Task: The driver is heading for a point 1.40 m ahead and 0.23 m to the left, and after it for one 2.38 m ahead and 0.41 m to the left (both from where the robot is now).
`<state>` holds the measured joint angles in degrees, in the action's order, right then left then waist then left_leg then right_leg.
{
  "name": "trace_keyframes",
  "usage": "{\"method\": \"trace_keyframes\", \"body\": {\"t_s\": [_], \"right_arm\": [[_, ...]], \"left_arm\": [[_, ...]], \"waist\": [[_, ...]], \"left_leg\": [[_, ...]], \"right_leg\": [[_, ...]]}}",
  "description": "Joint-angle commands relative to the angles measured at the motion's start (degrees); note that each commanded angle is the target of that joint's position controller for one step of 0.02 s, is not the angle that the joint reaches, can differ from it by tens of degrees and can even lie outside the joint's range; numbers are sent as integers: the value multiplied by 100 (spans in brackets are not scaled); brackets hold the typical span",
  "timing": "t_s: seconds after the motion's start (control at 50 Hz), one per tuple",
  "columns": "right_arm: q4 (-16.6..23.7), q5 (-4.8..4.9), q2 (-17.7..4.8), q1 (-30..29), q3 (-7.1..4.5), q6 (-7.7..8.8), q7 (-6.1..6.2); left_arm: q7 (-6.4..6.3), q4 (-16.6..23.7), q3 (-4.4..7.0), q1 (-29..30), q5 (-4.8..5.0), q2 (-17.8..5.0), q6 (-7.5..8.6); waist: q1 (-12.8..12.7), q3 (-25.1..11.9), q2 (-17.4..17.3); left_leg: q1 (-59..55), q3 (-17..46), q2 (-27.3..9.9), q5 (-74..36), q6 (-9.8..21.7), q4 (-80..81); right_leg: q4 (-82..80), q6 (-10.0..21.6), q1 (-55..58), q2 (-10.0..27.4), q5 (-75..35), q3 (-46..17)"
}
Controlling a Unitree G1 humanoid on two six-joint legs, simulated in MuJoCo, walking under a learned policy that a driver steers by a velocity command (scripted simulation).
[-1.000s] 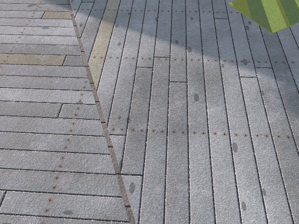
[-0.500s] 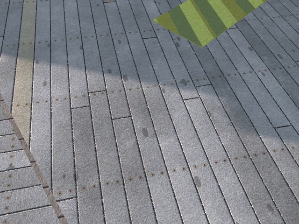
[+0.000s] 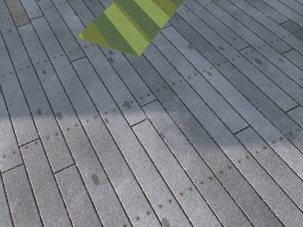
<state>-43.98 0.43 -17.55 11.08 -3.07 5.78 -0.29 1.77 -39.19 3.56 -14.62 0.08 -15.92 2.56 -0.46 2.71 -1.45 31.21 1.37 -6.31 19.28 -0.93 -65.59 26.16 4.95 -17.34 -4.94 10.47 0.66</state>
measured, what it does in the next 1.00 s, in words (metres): walks ahead: left foot, then right foot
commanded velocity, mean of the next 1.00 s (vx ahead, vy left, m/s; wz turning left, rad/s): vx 0.50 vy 0.00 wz -0.06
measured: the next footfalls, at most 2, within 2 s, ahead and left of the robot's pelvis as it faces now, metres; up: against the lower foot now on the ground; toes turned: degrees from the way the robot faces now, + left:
left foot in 0.34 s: +0.38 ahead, +0.16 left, +0.00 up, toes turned +0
right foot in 0.88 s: +0.66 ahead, -0.10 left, +0.00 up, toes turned -3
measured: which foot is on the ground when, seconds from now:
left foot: up 0.00-0.32, down 0.34-0.90, up 0.92-1.00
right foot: down 0.00-0.34, up 0.36-0.86, down 0.88-1.00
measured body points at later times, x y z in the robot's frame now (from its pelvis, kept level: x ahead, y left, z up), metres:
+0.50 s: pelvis +0.29 +0.07 +0.00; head +0.31 +0.08 +0.45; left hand +0.38 +0.35 -0.12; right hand +0.40 -0.20 -0.11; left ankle +0.34 +0.16 -0.74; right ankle +0.20 -0.07 -0.65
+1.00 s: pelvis +0.56 +0.00 +0.00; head +0.59 -0.02 +0.44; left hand +0.72 +0.26 -0.09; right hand +0.60 -0.28 -0.14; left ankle +0.45 +0.15 -0.65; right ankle +0.62 -0.09 -0.74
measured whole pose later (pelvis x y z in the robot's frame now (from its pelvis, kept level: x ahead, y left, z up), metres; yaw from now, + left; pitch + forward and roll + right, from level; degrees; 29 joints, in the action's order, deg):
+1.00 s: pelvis +0.56 +0.00 +0.00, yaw +0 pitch +2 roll +0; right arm -49.6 1.7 -17.5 18.5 -2.6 3.8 -0.4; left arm 1.3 -41.3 2.7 -9.3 -0.1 -15.0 4.7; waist 1.1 1.4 -1.7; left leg 21.3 2.7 -1.4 23.3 1.5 -65.5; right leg 29.2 2.9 -21.4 -0.5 9.1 3.8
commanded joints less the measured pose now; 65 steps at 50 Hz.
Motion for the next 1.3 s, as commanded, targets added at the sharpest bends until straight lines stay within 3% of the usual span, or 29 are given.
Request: {"method": "trace_keyframes", "body": {"t_s": [0.02,0.08,0.14,0.24,0.3,0.34,0.36,0.38,0.4,0.42,0.44,0.46,0.5,0.54,0.68,0.78,0.84,0.86,0.88,0.9,0.92,0.94,0.96,0.98,1.0,1.02,1.1,1.2,1.3], "right_arm": [[262,-73,-483,231,-133,-61,31],[387,-93,-321,-280,-65,-68,10],[501,-25,-208,-836,-7,-20,-64],[741,24,-308,-1401,-15,47,-215],[719,11,-452,-1078,-72,78,-255],[384,-37,-831,212,-265,89,-187],[277,-113,-1280,1138,-367,80,-151],[87,-67,-1403,1471,-406,41,-195],[117,58,-889,1436,-266,25,-189],[175,48,-725,997,-201,-1,-155],[234,-26,-617,628,-147,-26,-152],[265,-82,-572,385,-128,-24,-149],[265,-99,-431,229,-85,20,-154],[187,-52,-527,239,-109,61,-139],[-103,29,-784,699,-172,-34,-24],[-364,83,-885,1093,-212,-179,5],[-405,104,-1005,950,-261,-265,54],[-395,106,-968,845,-242,-294,68],[-326,34,-745,856,-146,-296,85],[-148,-59,-165,1395,45,-202,55],[-237,36,-154,1527,85,-75,12],[-172,203,-737,1030,-80,-16,-23],[-48,235,-769,594,-95,0,-33],[-24,169,-693,401,-103,-32,-15],[-61,117,-648,453,-144,-115,7],[-115,126,-533,641,-136,-202,10],[-76,115,-294,528,-140,-377,58],[158,69,-120,-214,-94,-310,-79],[612,71,-15,-1048,-29,-304,-253]], "left_arm": [[-71,333,200,124,-11,-801,195],[-142,168,202,-77,18,-839,206],[-167,-7,206,-339,54,-898,194],[-175,-321,239,-778,96,-975,118],[-216,-404,273,-747,103,-1059,41],[-238,-365,203,-619,62,-937,1],[-252,-219,67,-852,-82,-603,30],[-212,-230,-58,-1478,31,-151,144],[-179,-246,49,-982,145,-738,215],[-157,-62,103,-390,222,-926,252],[-175,0,88,-16,136,-868,256],[-176,32,102,-28,82,-796,248],[-171,-68,105,-312,74,-654,167],[-192,-80,73,-292,55,-505,95],[-116,216,-37,979,34,-243,187],[32,469,-29,1621,95,-325,260],[69,405,60,1201,67,-541,291],[41,207,166,536,40,-711,293],[-16,-40,298,-412,7,-1023,281],[-73,-97,425,-1072,-112,-1626,255],[-57,-162,368,-1248,-20,-1374,226],[-73,-136,244,-936,12,-985,224],[-93,-107,182,-574,11,-810,222],[-82,-114,126,-222,-16,-649,236],[-69,-107,80,27,-51,-482,283],[-61,-137,88,157,-81,-479,332],[-102,-364,155,191,-118,-576,456],[-212,-547,187,57,-87,-721,407],[-258,-824,259,-429,21,-895,214]], "waist": [[159,-515,377],[-18,-312,364],[-270,-140,434],[-456,107,511],[-213,-66,687],[459,-985,588],[669,-1943,-168],[433,-2557,-1689],[688,-2126,-1015],[651,-1289,-619],[513,-756,-75],[299,-530,-197],[49,-500,-388],[-23,-389,-323],[377,-73,-166],[535,106,-240],[179,-160,-369],[-200,-571,-315],[-585,-1299,-127],[-516,-2203,1064],[-570,-2712,1766],[-649,-1794,1111],[-530,-1162,824],[-342,-726,544],[-150,-472,611],[-4,-416,794],[115,-159,532],[-125,31,419],[-441,316,306]], "left_leg": [[461,121,-233,-596,-129,524],[609,90,-171,-1743,-194,1646],[384,-25,44,-2649,-139,2733],[635,5,227,-2310,117,3502],[106,-132,412,-1616,367,3723],[-1930,-270,507,-1852,717,3766],[-3884,1105,-668,-2121,1241,3443],[-5384,3702,-1596,-562,1982,4298],[-5197,3856,-1474,527,1755,4713],[-4430,3068,-1326,454,1522,4845],[-3567,2444,-1065,-166,1366,4996],[-2982,2135,-964,-689,1438,5135],[-2423,1638,-717,-1256,1452,5413],[-2174,1257,-674,-1668,1521,5619],[-2327,295,-364,-2167,1256,5806],[-3113,424,-736,-2241,1179,5469],[-3450,400,-814,-3488,1002,4812],[-3325,182,-588,-4296,871,4028],[-2625,-48,-293,-3932,675,2779],[-438,-294,488,-1554,288,532],[738,386,954,1435,206,-593],[1299,657,585,1215,272,-1028],[1333,489,290,671,317,-850],[1123,412,89,244,289,-502],[838,454,-68,-91,264,-213],[488,475,-137,-294,211,-128],[726,594,-129,-1030,54,362],[700,220,-7,-2430,83,2007],[1093,-166,85,-2134,300,2867]], "right_leg": [[-1468,1185,557,1601,-1694,-1496],[-1587,981,622,1401,-1740,-1028],[-1640,785,707,1315,-1199,-814],[-1298,718,1606,1733,-1177,-1082],[-801,532,2002,1842,-2243,-1140],[788,246,1591,1358,-3489,-732],[2665,-17,193,872,-1855,-477],[4333,-337,-1783,-21,2118,-556],[4872,-292,-2477,281,2255,-1033],[4847,-258,-2780,576,1717,-807],[4547,-245,-2596,836,1246,-609],[4236,-289,-2387,1004,921,-585],[3886,-367,-1849,1177,680,-578],[3528,-471,-1877,1228,521,-472],[1207,-596,-1843,1079,-1452,-189],[475,-416,-1919,906,-1209,-171],[213,-162,-1195,690,-624,-14],[41,-10,-231,517,-705,164],[265,236,1321,840,-900,-136],[282,994,3645,2365,-630,-2397],[-619,1478,4150,2934,343,-4243],[-771,1145,3503,2724,865,-3526],[-901,902,2682,2504,732,-2673],[-1137,765,1900,2263,423,-2114],[-1378,657,1372,2063,136,-1658],[-1569,651,995,2006,-112,-1374],[-1901,646,767,1927,-1114,-398],[-2009,421,1062,1733,-1465,533],[-1718,369,2130,2075,-1992,831]]}}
